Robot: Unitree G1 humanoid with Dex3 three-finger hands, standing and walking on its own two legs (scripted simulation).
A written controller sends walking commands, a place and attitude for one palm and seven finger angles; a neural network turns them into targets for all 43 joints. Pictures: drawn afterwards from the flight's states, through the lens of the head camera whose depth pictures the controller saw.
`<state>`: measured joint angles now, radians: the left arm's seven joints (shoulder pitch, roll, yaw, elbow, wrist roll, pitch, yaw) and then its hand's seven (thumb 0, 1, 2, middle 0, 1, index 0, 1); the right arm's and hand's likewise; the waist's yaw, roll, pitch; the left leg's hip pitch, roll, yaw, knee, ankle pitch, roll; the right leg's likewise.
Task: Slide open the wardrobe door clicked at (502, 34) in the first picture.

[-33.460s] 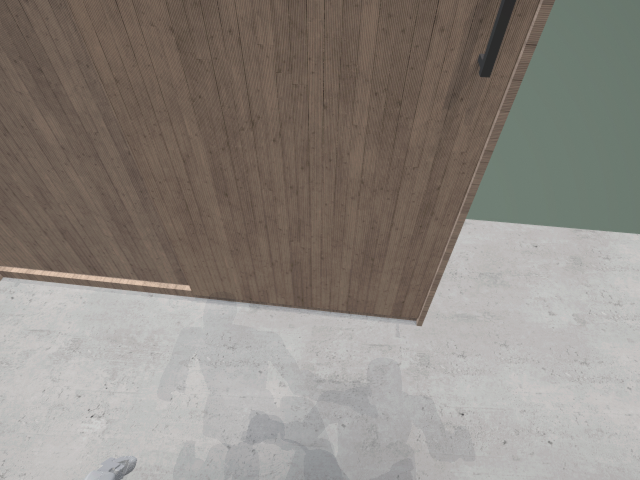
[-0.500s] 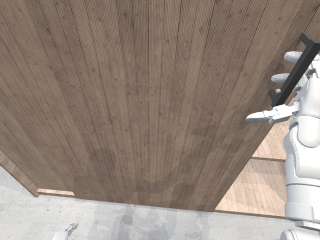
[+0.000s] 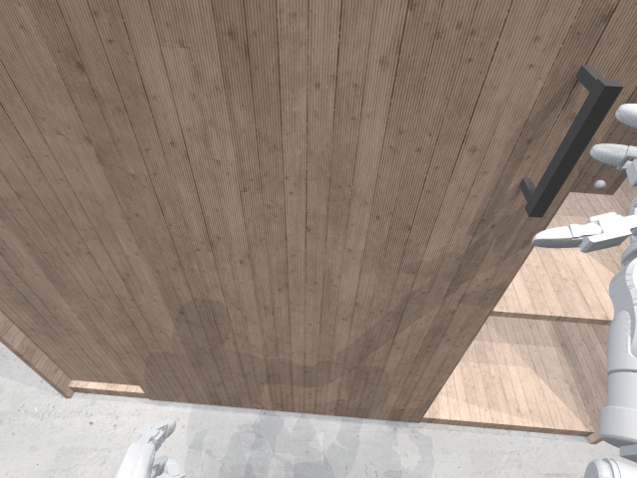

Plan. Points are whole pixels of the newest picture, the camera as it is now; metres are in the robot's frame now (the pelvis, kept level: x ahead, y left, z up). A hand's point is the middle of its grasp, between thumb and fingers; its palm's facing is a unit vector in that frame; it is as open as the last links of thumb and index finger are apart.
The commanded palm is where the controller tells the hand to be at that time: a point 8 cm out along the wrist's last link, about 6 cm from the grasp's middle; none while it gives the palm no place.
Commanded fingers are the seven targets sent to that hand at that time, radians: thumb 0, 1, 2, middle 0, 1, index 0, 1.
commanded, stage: slip the hand off the handle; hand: right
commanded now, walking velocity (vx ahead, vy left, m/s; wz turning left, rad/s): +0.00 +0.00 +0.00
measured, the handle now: (560, 147) +0.41 -0.24 +0.25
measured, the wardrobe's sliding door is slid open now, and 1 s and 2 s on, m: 0.52 0.52 0.52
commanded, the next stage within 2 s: draw the hand back to the body in 0.80 s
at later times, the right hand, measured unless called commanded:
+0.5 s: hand out of the picture +0.30 -0.29 +0.23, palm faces +0.42 +0.90 -0.11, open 14.7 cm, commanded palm +0.26 -0.32 +0.22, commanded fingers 0.00 0.55 -0.20 0.25 1.15 0.25 1.15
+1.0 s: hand out of the picture +0.25 -0.29 +0.22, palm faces +0.36 +0.93 -0.09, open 14.7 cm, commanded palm +0.21 -0.32 +0.22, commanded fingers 0.00 0.55 -0.20 0.25 1.15 0.25 1.15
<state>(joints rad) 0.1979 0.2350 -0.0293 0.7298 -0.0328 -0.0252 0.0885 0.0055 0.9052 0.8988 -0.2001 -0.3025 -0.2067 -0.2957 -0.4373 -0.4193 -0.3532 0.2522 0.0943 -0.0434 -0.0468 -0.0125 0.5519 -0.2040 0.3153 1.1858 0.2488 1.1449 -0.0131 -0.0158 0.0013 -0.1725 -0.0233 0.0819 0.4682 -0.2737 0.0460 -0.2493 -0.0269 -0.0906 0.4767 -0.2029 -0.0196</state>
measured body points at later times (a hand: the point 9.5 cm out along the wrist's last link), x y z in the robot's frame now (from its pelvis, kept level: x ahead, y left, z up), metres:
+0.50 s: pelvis -0.01 +0.00 +0.00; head -0.02 +0.01 +0.45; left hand +0.14 +0.24 -0.10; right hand +0.27 -0.34 +0.24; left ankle -0.01 +0.09 -0.74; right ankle +0.03 -0.11 -0.74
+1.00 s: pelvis -0.01 +0.00 +0.00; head -0.04 +0.01 +0.45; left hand +0.20 +0.21 -0.08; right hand +0.22 -0.33 +0.22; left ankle -0.01 +0.09 -0.74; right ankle +0.03 -0.11 -0.74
